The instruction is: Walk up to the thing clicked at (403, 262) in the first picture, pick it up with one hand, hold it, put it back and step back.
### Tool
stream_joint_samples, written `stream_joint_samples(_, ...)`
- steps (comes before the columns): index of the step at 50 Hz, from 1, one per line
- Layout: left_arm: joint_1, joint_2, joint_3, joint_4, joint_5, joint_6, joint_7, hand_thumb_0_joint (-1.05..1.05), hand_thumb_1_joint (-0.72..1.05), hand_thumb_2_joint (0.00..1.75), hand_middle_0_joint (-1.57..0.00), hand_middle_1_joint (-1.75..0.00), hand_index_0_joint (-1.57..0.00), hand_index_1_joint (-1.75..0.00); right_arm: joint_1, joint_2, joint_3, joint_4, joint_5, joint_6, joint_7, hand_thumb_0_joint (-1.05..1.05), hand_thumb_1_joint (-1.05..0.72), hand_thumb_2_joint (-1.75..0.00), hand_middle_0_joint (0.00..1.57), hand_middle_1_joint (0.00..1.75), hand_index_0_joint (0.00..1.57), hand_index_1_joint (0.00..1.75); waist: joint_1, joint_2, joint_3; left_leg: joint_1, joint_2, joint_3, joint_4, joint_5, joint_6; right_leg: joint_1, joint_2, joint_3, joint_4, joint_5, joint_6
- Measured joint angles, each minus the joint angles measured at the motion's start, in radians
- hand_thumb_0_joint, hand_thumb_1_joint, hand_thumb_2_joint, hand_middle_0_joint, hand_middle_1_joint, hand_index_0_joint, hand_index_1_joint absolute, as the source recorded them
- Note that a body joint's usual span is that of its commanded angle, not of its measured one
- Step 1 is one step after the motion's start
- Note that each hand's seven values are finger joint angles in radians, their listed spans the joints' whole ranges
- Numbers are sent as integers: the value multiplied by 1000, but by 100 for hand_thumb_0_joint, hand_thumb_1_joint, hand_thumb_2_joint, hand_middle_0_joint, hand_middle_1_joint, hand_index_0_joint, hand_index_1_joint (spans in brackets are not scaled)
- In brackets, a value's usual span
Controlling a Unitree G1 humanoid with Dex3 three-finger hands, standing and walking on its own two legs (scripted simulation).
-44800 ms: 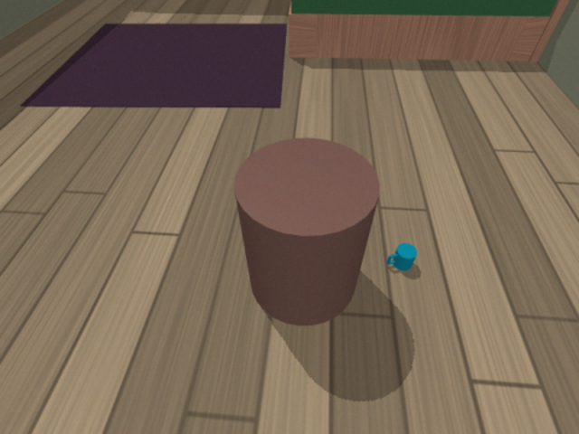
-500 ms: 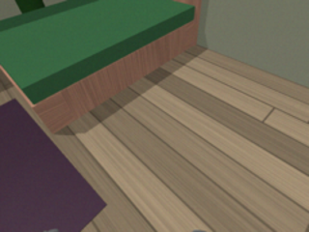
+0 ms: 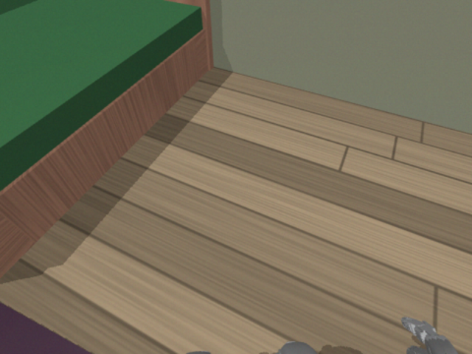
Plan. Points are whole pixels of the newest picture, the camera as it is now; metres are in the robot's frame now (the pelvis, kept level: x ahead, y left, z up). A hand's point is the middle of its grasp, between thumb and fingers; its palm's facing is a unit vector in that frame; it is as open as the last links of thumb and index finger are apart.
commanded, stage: walk up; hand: left
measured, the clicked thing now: out of the picture +0.22 -1.06 -0.72
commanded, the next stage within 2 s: none
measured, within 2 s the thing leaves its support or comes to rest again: neither
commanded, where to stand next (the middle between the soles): +0.21 +0.01 m, yaw -54 degrees
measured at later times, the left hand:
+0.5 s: hand (132, 236) +0.38 +0.28 -0.13, palm faces -0.36 -0.83 -0.42, open 7.3 cm
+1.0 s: hand (162, 211) +0.47 +0.23 -0.16, palm faces -0.67 -0.63 -0.39, open 7.4 cm
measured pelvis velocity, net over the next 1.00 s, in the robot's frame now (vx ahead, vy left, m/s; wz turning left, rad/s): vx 0.18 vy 0.09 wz -0.74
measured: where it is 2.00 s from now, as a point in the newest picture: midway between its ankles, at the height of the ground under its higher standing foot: outside the picture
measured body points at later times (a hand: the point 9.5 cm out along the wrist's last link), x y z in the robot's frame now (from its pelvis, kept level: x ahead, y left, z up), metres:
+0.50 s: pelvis +0.15 +0.08 +0.00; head +0.20 +0.06 +0.44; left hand +0.40 +0.32 -0.10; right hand +0.08 -0.23 -0.12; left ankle +0.14 +0.19 -0.63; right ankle +0.15 -0.07 -0.72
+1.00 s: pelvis +0.18 +0.09 -0.03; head +0.25 +0.06 +0.41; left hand +0.51 +0.26 -0.13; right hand -0.03 -0.23 -0.09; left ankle +0.32 +0.24 -0.72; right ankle +0.10 -0.05 -0.73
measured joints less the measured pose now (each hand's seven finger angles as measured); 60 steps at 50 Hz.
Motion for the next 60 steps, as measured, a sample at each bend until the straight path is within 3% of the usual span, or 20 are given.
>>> stream_joint_samples(4, -14, 29, 19, -6, -10, -10, -29, 1, 91, 90, -21, -30, -20, -30, 55, 15, 14, 10, 6, 1, -4, 0, -90, -90, 21, 30, 20, 30, -34, -15, -1, 105, 5, 69, -126, 18, 29, -62, -34, -112, -2, 107, 27)
stream_joint_samples(11, -47, 13, 14, -30, -7, 19, -52, 0, 91, 90, -20, -30, -20, -30, 149, -17, -3, 16, 10, 0, -15, 1, -90, -90, 21, 30, 20, 30, -81, 1, 4, 227, -21, 194, -224, -27, 57, -57, -76, -133, -171, 195, 34)
stream_joint_samples(14, -80, -2, 1, -31, -16, 23, -50, 0, 91, 90, -20, -30, -20, -30, 178, -18, -12, 10, 13, 4, -24, 1, -90, -90, 21, 30, 20, 30, -101, 12, 10, 255, -25, 242, -225, -66, 61, -39, -82, -142, -246, 209, 13)
stream_joint_samples(17, -125, -18, -10, -40, -21, 21, -42, 0, 91, 90, -20, -30, -20, -30, 201, -7, -16, 2, 14, 17, -32, 1, -90, -90, 21, 30, 20, 30, -117, 22, 21, 267, -15, 283, -177, -129, 50, 11, -77, -183, -340, 210, -11)
stream_joint_samples(19, -149, -23, -13, -59, -19, 11, -35, 0, 91, 90, -20, -30, -20, -30, 211, 10, -17, -1, 17, 30, -39, 1, -90, -90, 21, 30, 20, 30, -123, 22, 31, 242, 8, 301, -59, -183, 5, 83, -57, -216, -433, 219, -39)
stream_joint_samples(21, -177, -40, -6, -85, -19, -2, -20, 0, 91, 90, -20, -30, -20, -30, 198, 25, -16, 10, 27, 45, -49, 1, -90, -90, 21, 30, 20, 30, -101, 32, 55, 132, 42, 242, 240, -250, -84, 126, -32, -209, -465, 183, -25)
stream_joint_samples(23, -196, -56, -9, -120, -26, -10, -1, 0, 91, 90, -21, -30, -20, -30, 170, 38, -1, 12, 34, 60, -58, 1, -90, -90, 21, 30, 20, 30, -69, 23, 80, -18, 13, 99, 590, -331, -135, 121, -28, -174, -419, 159, -36)
stream_joint_samples(25, -204, -71, -19, -127, -28, -7, 14, 0, 91, 90, -21, -30, -20, -30, 140, 43, 16, 19, 43, 54, -55, 1, -90, -90, 21, 30, 20, 30, -46, 12, 88, -98, 26, 0, 682, -306, -117, 143, -30, -139, -421, 152, -30)
stream_joint_samples(28, -195, -82, -28, -124, -2, 12, -1, 0, 91, 90, -21, -30, -20, -30, 103, 35, 32, 18, 42, 19, -44, 1, -90, -90, 21, 30, 20, 30, -34, -3, 60, -111, 86, -74, 441, -201, -73, 143, -40, -82, -400, 129, 5)
stream_joint_samples(31, -193, -75, -24, -147, 12, 40, -32, 0, 90, 90, -21, -30, -20, -30, 86, 14, 25, 8, 36, -25, -70, 1, -90, -90, 21, 30, 21, 30, -19, -29, 50, -47, 92, -66, 158, -28, -79, 80, -55, -8, -251, 51, 15)
stream_joint_samples(32, -198, -68, -18, -152, 15, 53, -35, 0, 90, 90, -21, -30, -21, -30, 86, 13, 19, 9, 26, -39, -85, 0, -90, -90, 21, 30, 21, 30, -21, -45, 47, -40, 83, -45, 158, -97, -98, 43, -56, 23, -175, 15, 3)
stream_joint_samples(34, -217, -49, -1, -154, 23, 85, -34, 0, 90, 90, -21, -30, -20, -30, 80, 23, 20, 16, 20, -42, -109, 0, -90, -90, 21, 30, 21, 30, -17, -71, 55, -59, 85, -13, 219, -146, -96, -34, -2, 74, 16, -91, 5)
stream_joint_samples(36, -230, -23, 14, -151, 30, 105, -40, 0, 91, 90, -21, -30, -20, -30, 75, 35, 28, 27, 19, -33, -129, 0, -90, -90, 21, 30, 21, 30, -14, -86, 68, -56, 109, 6, 227, -152, -90, -101, 36, 44, 197, -110, 19)
stream_joint_samples(38, -235, 2, 35, -151, 29, 115, -56, 0, 91, 90, -21, -30, -20, -30, 82, 42, 32, 33, 17, -35, -148, 0, -90, -90, 21, 30, 21, 30, -8, -103, 77, -47, 130, 27, 207, -143, -89, -147, 32, 5, 293, -81, 24)
stream_joint_samples(43, -223, 19, 67, -157, 25, 127, -103, 0, 91, 90, -20, -30, -20, -30, 125, -9, 19, 34, 7, -52, -171, 0, -89, -90, 22, 30, 21, 30, 1, -102, 92, -33, 185, 83, 174, -134, -90, -154, -28, -23, 205, -80, 31)
stream_joint_samples(49, -216, 13, 71, -142, 15, 110, -123, 1, 91, 90, -20, -30, -20, -30, 154, -107, 0, 29, 1, -45, -163, 0, -89, -90, 21, 30, 21, 30, -24, -55, 90, -53, 276, 112, 232, -165, -100, -40, -90, -87, -109, -56, 11)
stream_joint_samples(51, -205, 7, 73, -136, 20, 84, -117, 0, 91, 90, -20, -30, -20, -30, 152, -134, -3, 38, 2, -28, -155, 0, -89, -90, 21, 30, 21, 30, -31, -19, 86, -97, 314, 65, 329, -188, -49, -4, -56, -108, -166, 4, 38)
stream_joint_samples(53, -185, -4, 64, -138, 23, 70, -106, 0, 91, 90, -20, -30, -20, -30, 122, -128, -3, 67, 15, 0, -160, 1, -89, -90, 21, 30, 21, 30, -27, -20, 83, -150, 252, -22, 469, -290, -25, -21, -41, -92, -118, -14, 52)
stream_joint_samples(55, -168, -30, 42, -129, 16, 72, -96, 0, 91, 90, -21, -30, -20, -30, 95, -117, 4, 92, 28, 8, -162, 1, -90, -90, 21, 30, 21, 30, -20, -8, 72, -188, 190, -45, 548, -312, -18, -11, -26, -77, -135, -5, 42)
stream_joint_samples(60, -143, -67, 0, -113, 15, 63, -69, 0, 91, 90, -21, -30, -20, -30, 93, -70, 38, 110, 27, -26, -129, 1, -90, -90, 21, 30, 20, 30, 0, 3, 32, -179, 91, 17, 403, -264, -5, 2, 3, -50, -166, 11, 24)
